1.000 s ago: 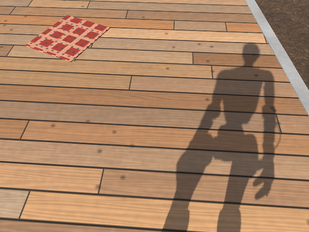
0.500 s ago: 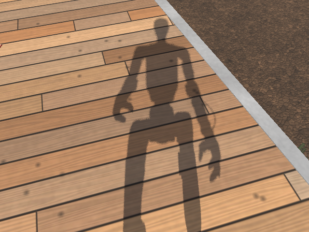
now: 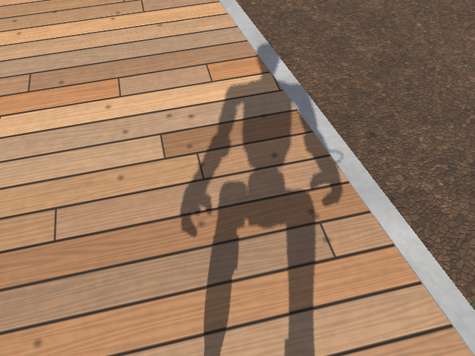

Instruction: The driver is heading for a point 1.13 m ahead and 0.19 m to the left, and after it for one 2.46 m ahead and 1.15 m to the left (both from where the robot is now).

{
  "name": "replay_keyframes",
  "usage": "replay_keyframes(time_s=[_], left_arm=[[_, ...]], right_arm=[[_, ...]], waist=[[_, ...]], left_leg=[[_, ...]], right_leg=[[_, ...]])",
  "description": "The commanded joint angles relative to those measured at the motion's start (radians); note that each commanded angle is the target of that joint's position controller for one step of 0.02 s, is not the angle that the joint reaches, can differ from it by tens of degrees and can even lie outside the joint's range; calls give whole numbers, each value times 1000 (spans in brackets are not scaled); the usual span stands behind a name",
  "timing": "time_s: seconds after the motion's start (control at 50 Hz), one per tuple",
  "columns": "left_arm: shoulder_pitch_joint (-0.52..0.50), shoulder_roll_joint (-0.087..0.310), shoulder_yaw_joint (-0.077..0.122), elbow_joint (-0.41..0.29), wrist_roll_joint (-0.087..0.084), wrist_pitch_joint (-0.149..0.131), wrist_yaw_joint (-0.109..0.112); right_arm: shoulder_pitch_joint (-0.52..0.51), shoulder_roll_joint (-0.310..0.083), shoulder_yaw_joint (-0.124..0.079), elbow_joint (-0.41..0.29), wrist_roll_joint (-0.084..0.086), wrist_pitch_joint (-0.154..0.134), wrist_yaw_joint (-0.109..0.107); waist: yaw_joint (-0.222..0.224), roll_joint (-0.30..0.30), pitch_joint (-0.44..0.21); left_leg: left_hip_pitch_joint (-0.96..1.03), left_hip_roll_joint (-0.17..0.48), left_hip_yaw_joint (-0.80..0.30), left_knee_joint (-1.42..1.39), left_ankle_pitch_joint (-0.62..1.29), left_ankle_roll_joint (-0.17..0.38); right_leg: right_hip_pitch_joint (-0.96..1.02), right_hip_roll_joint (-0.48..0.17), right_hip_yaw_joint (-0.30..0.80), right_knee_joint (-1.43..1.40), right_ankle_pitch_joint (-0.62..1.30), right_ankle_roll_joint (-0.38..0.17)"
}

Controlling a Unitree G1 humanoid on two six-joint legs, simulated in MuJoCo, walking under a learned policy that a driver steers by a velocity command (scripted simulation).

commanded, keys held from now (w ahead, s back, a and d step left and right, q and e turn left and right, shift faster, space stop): w+q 0.44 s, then w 0.56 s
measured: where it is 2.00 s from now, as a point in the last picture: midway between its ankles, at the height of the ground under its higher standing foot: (197, 187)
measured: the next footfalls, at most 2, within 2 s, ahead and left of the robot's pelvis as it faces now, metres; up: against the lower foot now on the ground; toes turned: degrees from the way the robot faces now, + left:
left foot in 0.14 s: +0.28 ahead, +0.12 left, +0.00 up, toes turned +6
right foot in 0.62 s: +0.56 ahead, -0.02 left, +0.00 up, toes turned +21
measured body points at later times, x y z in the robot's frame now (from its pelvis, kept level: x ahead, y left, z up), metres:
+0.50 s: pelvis +0.30 +0.05 +0.01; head +0.33 +0.07 +0.45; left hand +0.44 +0.33 -0.08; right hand +0.45 -0.20 -0.10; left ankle +0.24 +0.12 -0.74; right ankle +0.51 -0.08 -0.69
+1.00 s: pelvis +0.56 +0.09 +0.01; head +0.59 +0.09 +0.46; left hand +0.46 +0.34 -0.11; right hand +0.85 -0.04 -0.08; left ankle +0.67 +0.30 -0.69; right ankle +0.52 -0.04 -0.74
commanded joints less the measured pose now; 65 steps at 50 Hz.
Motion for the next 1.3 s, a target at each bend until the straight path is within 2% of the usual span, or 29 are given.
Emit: replay_keyframes(time_s=[0.02, 0.08, 0.12, 0.14, 0.16, 0.18, 0.2, 0.24, 0.26, 0.34, 0.42, 0.52, 0.6, 0.62, 0.64, 0.66, 0.68, 0.72, 0.8, 0.9, 1.06, 1.1, 1.12, 1.14, 1.16, 1.18, 1.2, 1.24, 1.3], left_arm=[[31, 151, 40, -19, -10, -2, 10], [-3, 186, 46, -24, -3, 17, 23], [-30, 207, 47, -38, 1, 39, 33], [-37, 208, 40, -60, 2, 37, 37], [110, 49, -11, -91, 25, 8, 10], [54, 113, -4, -90, -1, -35, -8], [-60, 169, 10, -134, -40, -59, -17], [-142, 151, 7, -162, -14, -66, -5], [-121, 156, 16, -167, -3, -53, 0], [-101, 113, 11, -184, 16, -9, 15], [-259, 78, -3, -222, 10, -6, 19], [-347, 114, 10, -243, -5, -32, -5], [-215, 158, 42, -218, 0, -49, -6], [-83, 199, 56, -202, 11, -53, 1], [59, 296, 85, -170, 22, -46, 2], [124, 255, 83, -135, -5, -37, -11], [87, 181, 62, -140, -18, -34, -11], [-17, 134, 41, -155, -9, -19, -11], [-46, 126, 33, -136, -7, -25, -17], [10, 170, 41, -84, -19, -10, -4], [103, 199, 42, -13, -33, 25, 4], [69, 222, 48, -16, -33, 35, 9], [58, 205, 41, -24, -27, 34, 10], [42, 139, 16, -62, 0, 28, 10], [192, 39, -12, -63, -22, 12, 6], [136, 151, 16, -45, -45, 6, 6], [45, 186, 31, -73, -56, 6, 7], [-15, 159, 35, -82, -33, 19, 12], [27, 102, 36, -71, -38, 55, 9]], right_arm=[[-177, -46, -2, -126, 3, -25, 30], [-125, -75, -13, -145, -1, -25, 47], [94, -143, -49, -108, 0, -18, 39], [252, -214, -79, -83, -4, -9, 22], [310, -318, -105, -86, -8, -8, 16], [339, -233, -85, -82, -7, -7, 9], [292, -187, -73, -90, -12, -4, 2], [139, -138, -57, -138, -7, 1, 2], [102, -122, -51, -157, -16, 1, 0], [90, -149, -61, -169, -9, 0, -15], [143, -167, -67, -154, 5, 15, -35], [212, -150, -61, -127, 5, 26, -37], [176, -132, -54, -133, -7, 31, -34], [158, -90, -37, -149, -15, 26, -31], [278, -43, -20, -155, 2, 15, -31], [298, -76, -20, -152, 12, 6, -33], [208, -150, -38, -155, 20, 5, -32], [82, -134, -35, -187, -11, 5, -27], [105, -78, -31, -177, -16, 15, -22], [-44, -37, -14, -209, -19, 4, -21], [-213, -61, -24, -272, -1, -18, 16], [-91, -101, -46, -243, -7, -26, 12], [59, -151, -70, -203, -14, -26, 1], [258, -236, -92, -177, -34, -22, -15], [285, -270, -96, -160, -38, -12, -8], [284, -172, -75, -161, -29, -9, -10], [222, -138, -62, -159, -20, -10, -13], [100, -92, -47, -155, -26, -16, -6], [47, -76, -51, -128, -32, -38, -4]], waist=[[41, -79, 114], [-10, -120, 39], [-130, -144, -100], [-204, -82, -198], [-111, 203, -348], [-158, 149, -458], [-169, 94, -292], [-84, -108, -106], [-43, -97, -86], [-8, -38, -34], [-73, 15, -19], [-122, 50, -32], [-35, 79, -61], [29, 24, -163], [22, -229, -296], [38, -361, -286], [52, -231, -142], [17, -103, -1], [-35, -157, 1], [10, -134, 12], [40, -143, 63], [-45, -148, -1], [-115, -131, -105], [-189, -6, -277], [-121, 264, -406], [-158, 144, -334], [-146, 92, -189], [-81, 22, -61], [-23, 43, -17]], left_leg=[[-87, -16, -1, -81, -39, 33], [56, -88, 87, -80, -185, 80], [345, -175, 137, -106, -236, 130], [648, -98, -12, -129, -195, 183], [1083, 189, -556, -147, -322, 397], [1179, 237, -847, -338, -442, 419], [1081, 205, -691, -361, -438, 336], [745, 128, -475, -390, -234, 280], [643, 95, -414, -416, -166, 273], [443, 27, -275, -454, -13, 274], [402, -36, -222, -423, -134, 211], [534, 28, -323, -338, -252, 180], [587, 14, -361, -188, -115, 131], [517, -36, -297, 21, -127, 95], [190, -173, -156, 363, -352, 15], [-26, -184, -152, 548, -723, -6], [-110, -132, -186, 631, -662, 2], [-91, -55, -111, 567, -513, 2], [28, -3, -50, 418, -408, -22], [38, -5, -12, 107, -191, -44], [132, -59, 4, -155, -197, 2], [335, -99, 32, -216, -223, 33], [574, -77, 18, -211, -190, 64], [898, 141, -201, -172, -146, 133], [1162, 344, -611, -266, -349, 262], [1082, 315, -632, -327, -482, 226], [949, 285, -478, -353, -452, 188], [710, 204, -288, -425, -302, 162], [570, 165, -126, -511, -186, 160]], right_leg=[[38, -336, 44, -22, 461, -95], [84, -338, -6, 130, 896, -61], [48, -303, -44, 451, 1168, -30], [-164, -263, -57, 739, 961, 5], [-641, -58, -5, 1179, 55, 82], [-787, -8, 194, 1308, -237, 62], [-875, -78, 220, 1288, -162, 34], [-808, -152, 182, 1110, -58, 35], [-733, -182, 184, 1050, -34, 45], [-656, -190, 130, 839, 34, 117], [-601, -138, 113, 518, 288, 141], [-565, -112, 130, 335, 345, 111], [-367, -103, 102, 238, 236, 25], [-164, -214, 206, 251, 238, -35], [203, -411, 563, 233, 128, -201], [259, -504, 854, 108, -107, -256], [158, -478, 781, 88, -216, -213], [-63, -388, 548, 49, -54, -166], [-206, -300, 347, -15, 232, -157], [-177, -276, 217, -33, 394, -137], [-58, -341, 245, 48, 400, -102], [-69, -315, 231, 179, 603, -76], [-151, -262, 195, 349, 641, -47], [-373, -185, 147, 677, 343, -6], [-723, -56, 142, 977, -283, 43], [-812, -103, 230, 1086, -268, 42], [-849, -139, 210, 1094, -172, 41], [-777, -202, 185, 1019, -41, 53], [-688, -228, 181, 982, 34, 68]])
Velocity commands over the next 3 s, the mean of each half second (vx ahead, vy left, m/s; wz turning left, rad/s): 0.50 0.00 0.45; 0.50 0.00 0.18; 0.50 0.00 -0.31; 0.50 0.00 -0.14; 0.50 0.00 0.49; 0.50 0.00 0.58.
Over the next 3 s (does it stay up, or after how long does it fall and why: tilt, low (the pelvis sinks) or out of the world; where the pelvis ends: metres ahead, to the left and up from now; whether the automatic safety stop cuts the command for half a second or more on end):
stays up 1.59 0.37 0.01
